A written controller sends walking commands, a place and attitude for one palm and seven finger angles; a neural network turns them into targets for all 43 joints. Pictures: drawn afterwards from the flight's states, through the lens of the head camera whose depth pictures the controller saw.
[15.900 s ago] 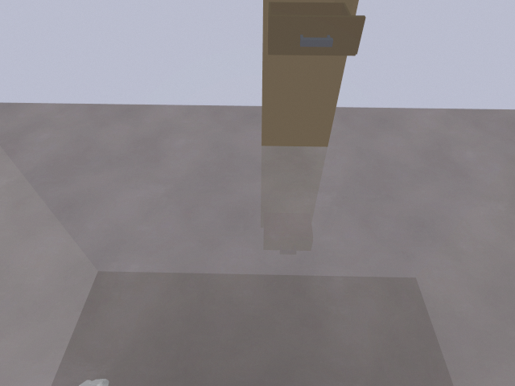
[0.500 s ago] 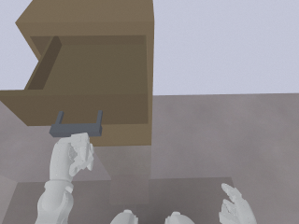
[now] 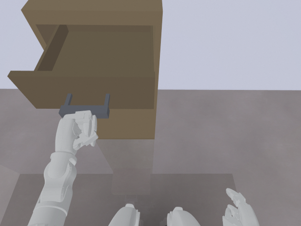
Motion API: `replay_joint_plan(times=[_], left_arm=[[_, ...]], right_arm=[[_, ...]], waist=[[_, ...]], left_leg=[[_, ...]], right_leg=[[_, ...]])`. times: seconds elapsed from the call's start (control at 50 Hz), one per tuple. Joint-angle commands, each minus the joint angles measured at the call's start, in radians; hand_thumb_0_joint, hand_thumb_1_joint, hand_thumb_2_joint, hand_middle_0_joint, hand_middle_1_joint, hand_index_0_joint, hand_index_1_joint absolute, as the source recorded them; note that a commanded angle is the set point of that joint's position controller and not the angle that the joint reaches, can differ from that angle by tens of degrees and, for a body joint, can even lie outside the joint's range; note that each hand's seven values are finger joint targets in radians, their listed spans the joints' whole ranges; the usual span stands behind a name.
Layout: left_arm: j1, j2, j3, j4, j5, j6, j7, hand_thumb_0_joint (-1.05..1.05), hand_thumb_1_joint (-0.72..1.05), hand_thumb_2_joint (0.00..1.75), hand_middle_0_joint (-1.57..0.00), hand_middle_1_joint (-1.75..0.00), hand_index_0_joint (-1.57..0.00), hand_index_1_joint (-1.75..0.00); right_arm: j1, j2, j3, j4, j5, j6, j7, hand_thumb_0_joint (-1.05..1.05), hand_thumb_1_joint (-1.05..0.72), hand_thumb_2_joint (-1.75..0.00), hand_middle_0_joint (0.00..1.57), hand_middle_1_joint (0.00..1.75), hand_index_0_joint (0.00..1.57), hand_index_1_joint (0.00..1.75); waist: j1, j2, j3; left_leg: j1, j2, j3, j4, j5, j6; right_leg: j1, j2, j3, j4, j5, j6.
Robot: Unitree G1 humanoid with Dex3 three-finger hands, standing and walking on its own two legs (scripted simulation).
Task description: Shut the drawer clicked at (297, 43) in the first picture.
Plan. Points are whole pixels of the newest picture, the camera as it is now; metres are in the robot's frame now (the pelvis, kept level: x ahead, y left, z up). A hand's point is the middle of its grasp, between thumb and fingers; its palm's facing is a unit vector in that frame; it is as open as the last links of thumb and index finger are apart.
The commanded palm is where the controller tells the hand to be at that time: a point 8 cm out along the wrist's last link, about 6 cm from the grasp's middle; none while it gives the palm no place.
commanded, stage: push the drawer shut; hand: left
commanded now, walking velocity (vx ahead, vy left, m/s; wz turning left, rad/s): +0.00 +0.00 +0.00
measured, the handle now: (86, 104) +0.41 +0.20 +0.06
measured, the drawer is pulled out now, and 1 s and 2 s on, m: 0.22 0.07 0.00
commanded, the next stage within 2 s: pull the fist back off the drawer in 1.94 s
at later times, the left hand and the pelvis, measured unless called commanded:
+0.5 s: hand (98, 105) +0.42 +0.17 +0.05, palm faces +0.03 -1.00 -0.03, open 2.6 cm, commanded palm +0.41 +0.22 +0.06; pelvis +0.00 +0.02 +0.00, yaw -2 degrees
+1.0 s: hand (102, 86) +0.48 +0.17 +0.05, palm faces +0.05 -1.00 -0.03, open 2.6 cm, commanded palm +0.47 +0.22 +0.06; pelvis +0.00 +0.02 +0.00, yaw -2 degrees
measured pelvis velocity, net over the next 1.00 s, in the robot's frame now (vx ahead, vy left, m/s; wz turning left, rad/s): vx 0.00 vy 0.02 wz -0.04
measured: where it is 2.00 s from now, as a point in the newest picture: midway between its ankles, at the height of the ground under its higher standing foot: outside the picture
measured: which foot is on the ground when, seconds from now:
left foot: down 0.00-1.00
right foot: down 0.00-1.00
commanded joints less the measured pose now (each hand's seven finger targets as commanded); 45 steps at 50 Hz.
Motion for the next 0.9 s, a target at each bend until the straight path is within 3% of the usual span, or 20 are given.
replay_joint_plan(times=[0.0, 0.04, 0.06, 0.08, 0.16, 0.18, 0.22, 0.24, 0.3, 0.36, 0.46, 0.5, 0.54, 0.6, 0.66, 0.76, 0.82, 0.84, 0.86, 0.88], left_arm=[[-0.464, 0.095, 0.031, -0.15, -0.004, -0.026, 0.042, 0.0, 0.9, 0.9, -1.4, -1.6, -1.4, -1.6], [-0.534, 0.123, 0.053, -0.119, 0.001, -0.025, 0.054, 0.0, 0.9, 0.9, -1.4, -1.6, -1.4, -1.6], [-0.539, 0.107, 0.04, -0.09, 0.005, -0.022, 0.055, 0.0, 0.9, 0.9, -1.4, -1.6, -1.4, -1.6], [-0.562, 0.129, 0.056, -0.063, 0.008, -0.024, 0.059, 0.0, 0.9, 0.9, -1.4, -1.6, -1.4, -1.6], [-0.606, 0.13, 0.08, 0.007, 0.016, -0.038, 0.068, 0.0, 0.9, 0.9, -1.4, -1.6, -1.4, -1.6], [-0.625, 0.16, 0.104, 0.008, 0.018, -0.045, 0.07, 0.0, 0.9, 0.9, -1.4, -1.6, -1.4, -1.6], [-0.651, 0.144, 0.093, 0.035, 0.028, -0.056, 0.073, 0.0, 0.9, 0.9, -1.4, -1.6, -1.4, -1.6], [-0.652, 0.125, 0.085, 0.051, 0.027, -0.057, 0.075, 0.0, 0.9, 0.9, -1.4, -1.6, -1.4, -1.6], [-0.664, 0.155, 0.119, 0.111, 0.032, -0.064, 0.079, 0.0, 0.9, 0.9, -1.4, -1.6, -1.4, -1.6], [-0.722, 0.178, 0.136, 0.16, 0.04, -0.073, 0.079, 0.0, 0.9, 0.9, -1.4, -1.6, -1.4, -1.6], [-0.823, 0.203, 0.158, 0.233, 0.051, -0.09, 0.08, 0.0, 0.9, 0.9, -1.4, -1.6, -1.4, -1.6], [-0.847, 0.198, 0.155, 0.239, 0.054, -0.101, 0.079, 0.0, 0.9, 0.9, -1.4, -1.6, -1.4, -1.6], [-0.887, 0.179, 0.141, 0.255, 0.055, -0.106, 0.079, 0.0, 0.9, 0.9, -1.4, -1.6, -1.4, -1.6], [-0.932, 0.197, 0.151, 0.305, 0.06, -0.11, 0.077, 0.0, 0.9, 0.9, -1.4, -1.6, -1.4, -1.6], [-0.969, 0.228, 0.176, 0.351, 0.065, -0.116, 0.075, 0.0, 0.9, 0.9, -1.4, -1.6, -1.4, -1.6], [-1.068, 0.289, 0.211, 0.43, 0.079, -0.132, 0.063, 0.0, 0.9, 0.9, -1.4, -1.6, -1.4, -1.6], [-1.096, 0.288, 0.216, 0.466, 0.081, -0.14, 0.055, 0.0, 0.9, 0.9, -1.4, -1.6, -1.4, -1.6], [-1.096, 0.316, 0.238, 0.47, 0.082, -0.142, 0.052, 0.0, 0.9, 0.9, -1.4, -1.6, -1.4, -1.6], [-1.098, 0.323, 0.243, 0.473, 0.081, -0.143, 0.05, 0.0, 0.9, 0.9, -1.4, -1.6, -1.4, -1.6], [-1.108, 0.337, 0.25, 0.483, 0.081, -0.143, 0.045, 0.0, 0.9, 0.9, -1.4, -1.6, -1.4, -1.6]], right_arm=[[0.009, -0.129, -0.051, -0.118, -0.001, -0.041, -0.015, 0.0, -0.9, -0.9, 0.2, 0.3, 0.2, 0.3], [0.018, -0.133, -0.048, -0.109, -0.002, -0.037, -0.013, 0.0, -0.9, -0.9, 0.2, 0.3, 0.2, 0.3], [0.02, -0.132, -0.047, -0.11, -0.003, -0.036, -0.011, 0.0, -0.9, -0.9, 0.2, 0.3, 0.2, 0.3], [0.029, -0.137, -0.047, -0.107, -0.002, -0.033, -0.011, 0.0, -0.9, -0.9, 0.2, 0.3, 0.2, 0.3], [0.045, -0.135, -0.048, -0.102, -0.011, -0.024, -0.001, 0.0, -0.9, -0.9, 0.2, 0.3, 0.2, 0.3], [0.053, -0.14, -0.049, -0.103, -0.012, -0.023, 0.002, 0.0, -0.9, -0.9, 0.2, 0.3, 0.2, 0.3], [0.064, -0.14, -0.051, -0.097, -0.016, -0.016, 0.009, 0.0, -0.9, -0.9, 0.2, 0.3, 0.2, 0.3], [0.069, -0.139, -0.054, -0.095, -0.018, -0.013, 0.013, 0.0, -0.9, -0.9, 0.2, 0.3, 0.2, 0.3], [0.088, -0.146, -0.056, -0.093, -0.023, -0.001, 0.021, 0.0, -0.9, -0.9, 0.2, 0.3, 0.2, 0.3], [0.104, -0.147, -0.058, -0.086, -0.024, 0.011, 0.022, 0.0, -0.9, -0.9, 0.2, 0.3, 0.2, 0.3], [0.132, -0.154, -0.062, -0.068, -0.028, 0.025, 0.024, 0.0, -0.9, -0.9, 0.2, 0.3, 0.2, 0.3], [0.144, -0.154, -0.064, -0.065, -0.03, 0.026, 0.026, 0.0, -0.9, -0.9, 0.2, 0.3, 0.2, 0.3], [0.157, -0.155, -0.068, -0.054, -0.033, 0.029, 0.03, 0.0, -0.9, -0.9, 0.2, 0.3, 0.2, 0.3], [0.175, -0.158, -0.068, -0.044, -0.036, 0.034, 0.034, 0.0, -0.9, -0.9, 0.2, 0.3, 0.2, 0.3], [0.19, -0.158, -0.068, -0.041, -0.038, 0.043, 0.034, 0.0, -0.9, -0.9, 0.2, 0.3, 0.2, 0.3], [0.216, -0.162, -0.062, -0.027, -0.042, 0.053, 0.032, 0.0, -0.9, -0.9, 0.2, 0.3, 0.2, 0.3], [0.23, -0.161, -0.063, -0.024, -0.046, 0.056, 0.036, 0.0, -0.9, -0.9, 0.2, 0.3, 0.2, 0.3], [0.239, -0.164, -0.064, -0.023, -0.048, 0.059, 0.036, 0.0, -0.9, -0.9, 0.2, 0.3, 0.2, 0.3], [0.238, -0.163, -0.063, -0.027, -0.048, 0.061, 0.037, 0.0, -0.9, -0.9, 0.2, 0.3, 0.2, 0.3], [0.249, -0.165, -0.063, -0.024, -0.049, 0.064, 0.037, 0.0, -0.9, -0.9, 0.2, 0.3, 0.2, 0.3]], waist=[[-0.085, 0.015, -0.303], [-0.086, 0.018, -0.296], [-0.089, 0.009, -0.287], [-0.097, -0.02, -0.277], [-0.082, 0.006, -0.303], [-0.078, 0.024, -0.315], [-0.079, 0.035, -0.326], [-0.083, 0.034, -0.328], [-0.078, 0.008, -0.329], [-0.088, -0.016, -0.312], [-0.101, 0.013, -0.322], [-0.098, 0.05, -0.358], [-0.112, 0.046, -0.376], [-0.124, 0.047, -0.369], [-0.129, 0.01, -0.371], [-0.144, 0.021, -0.374], [-0.145, 0.06, -0.401], [-0.142, 0.045, -0.42], [-0.14, 0.068, -0.427], [-0.147, 0.047, -0.434]], left_leg=[[0.151, 0.021, 0.001, -0.169, 0.061, 0.024], [0.15, 0.021, -0.005, -0.178, 0.049, 0.02], [0.151, 0.02, -0.006, -0.182, 0.044, 0.02], [0.142, 0.023, -0.013, -0.182, 0.035, 0.023], [0.154, 0.019, -0.008, -0.191, 0.057, 0.017], [0.162, 0.02, -0.014, -0.191, 0.07, 0.016], [0.19, 0.023, -0.018, -0.196, 0.098, 0.01], [0.196, 0.024, -0.017, -0.194, 0.103, 0.01], [0.182, 0.024, -0.018, -0.194, 0.124, 0.01], [0.152, 0.024, -0.011, -0.194, 0.105, 0.012], [0.174, 0.028, -0.019, -0.192, 0.111, 0.008], [0.219, 0.032, -0.03, -0.192, 0.152, 0.003], [0.244, 0.035, -0.031, -0.184, 0.181, 0.002], [0.229, 0.035, -0.031, -0.178, 0.167, 0.005], [0.194, 0.032, -0.022, -0.17, 0.171, 0.013], [0.158, 0.03, -0.014, -0.155, 0.161, 0.017], [0.185, 0.03, -0.018, -0.148, 0.182, 0.017], [0.179, 0.031, -0.015, -0.144, 0.196, 0.018], [0.175, 0.028, -0.008, -0.139, 0.202, 0.02], [0.174, 0.03, -0.011, -0.135, 0.215, 0.021]], right_leg=[[0.177, -0.031, 0.112, -0.206, 0.051, 0.048], [0.167, -0.029, 0.105, -0.204, 0.042, 0.046], [0.162, -0.028, 0.1, -0.205, 0.039, 0.045], [0.15, -0.024, 0.097, -0.205, 0.03, 0.046], [0.161, -0.022, 0.093, -0.199, 0.053, 0.042], [0.156, -0.02, 0.088, -0.19, 0.064, 0.039], [0.143, -0.019, 0.079, -0.181, 0.088, 0.035], [0.137, -0.017, 0.077, -0.183, 0.093, 0.037], [0.146, -0.013, 0.077, -0.179, 0.111, 0.036], [0.151, -0.013, 0.083, -0.184, 0.099, 0.039], [0.108, -0.011, 0.075, -0.172, 0.099, 0.036], [0.088, -0.009, 0.069, -0.158, 0.12, 0.033], [0.076, -0.007, 0.067, -0.157, 0.14, 0.034], [0.059, -0.005, 0.07, -0.157, 0.131, 0.037], [0.093, -0.004, 0.079, -0.162, 0.147, 0.039], [0.093, -0.005, 0.087, -0.157, 0.149, 0.042], [0.075, -0.002, 0.086, -0.153, 0.157, 0.04], [0.095, -0.002, 0.088, -0.149, 0.173, 0.04], [0.102, -0.002, 0.095, -0.153, 0.183, 0.041], [0.109, 0.001, 0.094, -0.148, 0.2, 0.041]])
